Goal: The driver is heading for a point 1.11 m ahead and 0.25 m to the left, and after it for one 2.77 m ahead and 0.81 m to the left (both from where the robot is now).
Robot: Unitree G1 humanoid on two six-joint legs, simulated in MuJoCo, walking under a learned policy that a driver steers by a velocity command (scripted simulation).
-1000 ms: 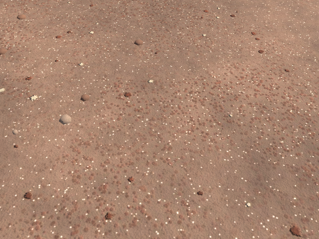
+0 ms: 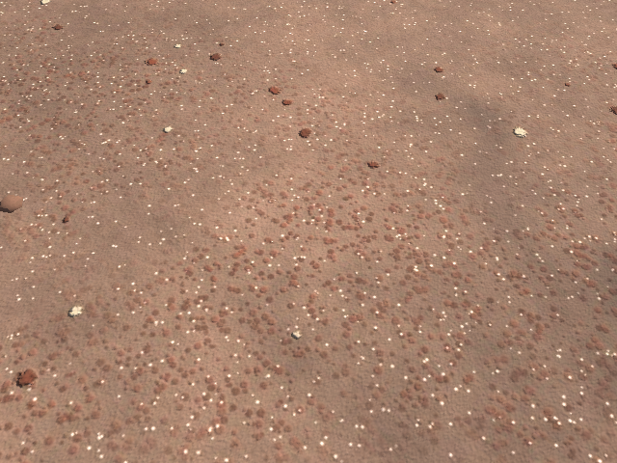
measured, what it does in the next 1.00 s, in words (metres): walks ahead, turning left: right foot, then left foot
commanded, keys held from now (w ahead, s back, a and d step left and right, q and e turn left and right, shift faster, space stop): w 0.28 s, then w+q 0.72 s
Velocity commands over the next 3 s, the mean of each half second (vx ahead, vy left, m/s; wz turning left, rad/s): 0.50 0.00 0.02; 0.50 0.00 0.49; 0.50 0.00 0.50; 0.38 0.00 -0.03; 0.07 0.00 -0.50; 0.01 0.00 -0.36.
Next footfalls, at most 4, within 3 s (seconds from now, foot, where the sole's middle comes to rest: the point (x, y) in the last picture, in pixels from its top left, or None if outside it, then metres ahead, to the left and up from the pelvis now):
0.40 right None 0.38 -0.15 -0.77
0.92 left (270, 399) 0.62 0.13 -0.77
1.42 right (305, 277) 0.96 0.07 -0.77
1.90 left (175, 250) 1.03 0.42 -0.77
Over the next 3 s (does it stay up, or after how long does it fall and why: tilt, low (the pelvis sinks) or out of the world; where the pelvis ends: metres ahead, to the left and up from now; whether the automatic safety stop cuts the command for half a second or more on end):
stays up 1.03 0.27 0.01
